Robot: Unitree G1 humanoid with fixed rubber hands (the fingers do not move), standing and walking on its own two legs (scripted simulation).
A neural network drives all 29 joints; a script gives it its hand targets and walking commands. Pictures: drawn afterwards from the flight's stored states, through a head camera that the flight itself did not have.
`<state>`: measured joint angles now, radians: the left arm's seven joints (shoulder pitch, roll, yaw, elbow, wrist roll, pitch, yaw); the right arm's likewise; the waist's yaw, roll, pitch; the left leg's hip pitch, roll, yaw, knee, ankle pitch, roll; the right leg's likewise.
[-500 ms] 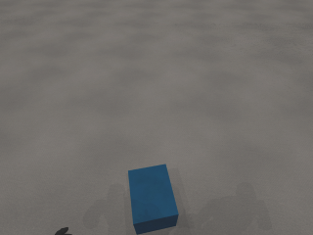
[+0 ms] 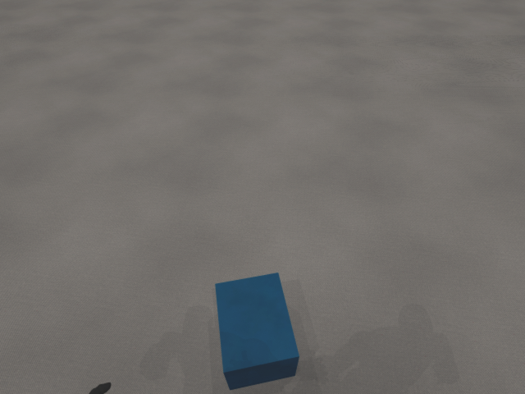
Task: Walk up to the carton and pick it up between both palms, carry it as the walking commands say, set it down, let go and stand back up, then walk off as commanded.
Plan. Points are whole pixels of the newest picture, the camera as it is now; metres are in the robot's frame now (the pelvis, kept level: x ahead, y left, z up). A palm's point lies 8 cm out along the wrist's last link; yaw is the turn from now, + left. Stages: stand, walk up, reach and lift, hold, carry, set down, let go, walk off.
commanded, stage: stand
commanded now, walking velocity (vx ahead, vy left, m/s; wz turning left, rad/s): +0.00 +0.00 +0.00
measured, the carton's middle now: (254, 329) +0.47 +0.08 -0.67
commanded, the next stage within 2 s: walk off in 0.10 s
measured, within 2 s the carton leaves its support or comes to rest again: neither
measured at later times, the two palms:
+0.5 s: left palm out of the picture +0.04 +0.29 -0.13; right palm out of the picture +0.06 -0.32 -0.11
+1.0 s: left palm out of the picture -0.03 +0.10 -0.13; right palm out of the picture -0.03 -0.45 -0.13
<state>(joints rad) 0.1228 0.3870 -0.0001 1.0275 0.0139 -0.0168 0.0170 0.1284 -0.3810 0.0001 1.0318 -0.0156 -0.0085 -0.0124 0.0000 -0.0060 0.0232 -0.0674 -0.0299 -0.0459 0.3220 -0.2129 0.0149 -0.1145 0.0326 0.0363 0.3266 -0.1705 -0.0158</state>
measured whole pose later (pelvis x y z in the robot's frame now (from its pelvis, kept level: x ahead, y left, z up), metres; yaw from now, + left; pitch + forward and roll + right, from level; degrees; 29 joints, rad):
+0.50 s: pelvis -0.01 -0.02 +0.00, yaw +2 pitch -1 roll -1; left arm 0.15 0.37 0.02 1.06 0.01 0.09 0.03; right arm 0.15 -0.34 -0.01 0.99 -0.04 0.02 -0.03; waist -0.04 -0.01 0.05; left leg -0.17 0.00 -0.08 0.42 -0.23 0.00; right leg -0.31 0.05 0.02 0.73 -0.40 0.01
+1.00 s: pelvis -0.11 -0.17 -0.01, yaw +6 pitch -1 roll +0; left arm 0.10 0.26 0.01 0.90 0.03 0.11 0.02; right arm 0.18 -0.30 -0.05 0.97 0.00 0.08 -0.07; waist -0.01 0.01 0.10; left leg -0.27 -0.01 0.05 0.92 -0.57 -0.01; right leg -0.27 0.03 -0.08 0.46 -0.17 -0.06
